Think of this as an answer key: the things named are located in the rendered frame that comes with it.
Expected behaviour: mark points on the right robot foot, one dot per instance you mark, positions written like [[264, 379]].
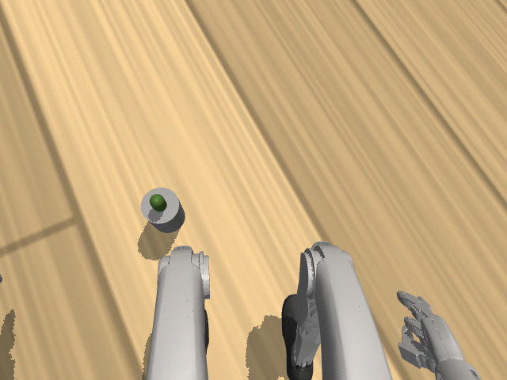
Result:
[[289, 326]]

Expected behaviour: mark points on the bottle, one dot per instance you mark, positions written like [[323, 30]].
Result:
[[162, 208]]

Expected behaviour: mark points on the right robot arm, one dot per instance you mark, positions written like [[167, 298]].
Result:
[[455, 369]]

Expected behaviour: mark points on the right robot hand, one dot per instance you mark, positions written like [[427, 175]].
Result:
[[432, 331]]

